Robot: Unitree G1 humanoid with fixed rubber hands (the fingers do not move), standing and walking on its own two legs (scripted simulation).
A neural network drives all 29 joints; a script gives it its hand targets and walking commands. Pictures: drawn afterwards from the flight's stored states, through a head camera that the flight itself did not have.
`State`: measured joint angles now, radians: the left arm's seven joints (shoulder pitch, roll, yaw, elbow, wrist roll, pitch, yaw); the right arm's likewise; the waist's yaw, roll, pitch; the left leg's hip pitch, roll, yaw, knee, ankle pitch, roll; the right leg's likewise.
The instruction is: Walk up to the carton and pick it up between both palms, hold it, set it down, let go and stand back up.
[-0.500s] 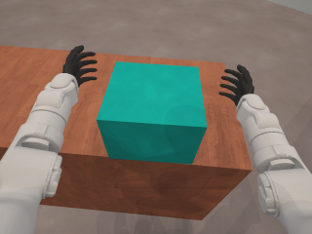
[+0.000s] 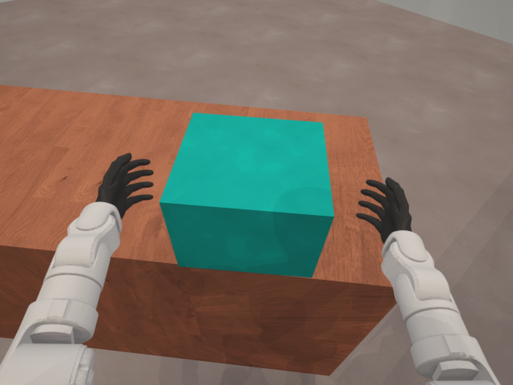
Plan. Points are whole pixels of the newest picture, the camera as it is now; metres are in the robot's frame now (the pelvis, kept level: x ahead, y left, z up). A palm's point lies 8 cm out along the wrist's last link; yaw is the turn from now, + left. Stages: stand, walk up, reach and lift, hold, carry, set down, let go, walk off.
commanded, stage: set down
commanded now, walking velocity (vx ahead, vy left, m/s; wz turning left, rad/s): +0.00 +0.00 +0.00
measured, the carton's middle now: (251, 193) +0.46 +0.01 +0.03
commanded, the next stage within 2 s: none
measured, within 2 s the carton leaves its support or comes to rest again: neither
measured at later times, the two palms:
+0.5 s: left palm (95, 235) +0.32 +0.25 +0.08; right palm (402, 258) +0.30 -0.21 +0.07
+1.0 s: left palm (92, 294) +0.25 +0.24 +0.04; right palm (401, 310) +0.23 -0.21 +0.03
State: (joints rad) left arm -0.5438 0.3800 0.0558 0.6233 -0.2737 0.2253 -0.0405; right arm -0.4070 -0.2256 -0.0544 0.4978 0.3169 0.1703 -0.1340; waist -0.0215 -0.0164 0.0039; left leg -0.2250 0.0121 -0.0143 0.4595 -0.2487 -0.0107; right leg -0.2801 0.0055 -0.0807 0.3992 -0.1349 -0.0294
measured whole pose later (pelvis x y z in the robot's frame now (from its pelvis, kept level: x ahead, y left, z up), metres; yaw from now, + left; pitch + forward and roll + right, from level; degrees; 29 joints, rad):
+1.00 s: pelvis +0.03 +0.02 +0.00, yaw -2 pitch -3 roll -1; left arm 0.19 0.30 0.01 0.08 -0.25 0.10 -0.01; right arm 0.27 -0.21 -0.04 0.05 0.25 0.05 -0.06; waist 0.04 0.02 0.03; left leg -0.06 0.02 0.03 0.40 -0.28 0.01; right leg -0.13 0.01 -0.03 0.33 -0.15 -0.01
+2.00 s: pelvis +0.03 +0.02 +0.00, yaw -3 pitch -6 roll -1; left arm 0.21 0.19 -0.01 0.42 -0.03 0.12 0.03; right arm 0.22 -0.17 -0.01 0.60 0.02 -0.17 0.00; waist 0.02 0.02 0.10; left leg -0.02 0.02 0.05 0.44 -0.32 0.01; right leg -0.11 0.02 -0.02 0.41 -0.20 -0.01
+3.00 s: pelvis +0.03 +0.01 +0.00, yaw -2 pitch -4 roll -1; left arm 0.20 0.19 -0.01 0.53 0.03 0.10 0.02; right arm 0.20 -0.16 -0.05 0.74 -0.03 -0.12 0.02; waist 0.01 0.00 0.07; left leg -0.09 0.02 0.02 0.48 -0.33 0.01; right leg -0.16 0.02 -0.04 0.44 -0.21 -0.01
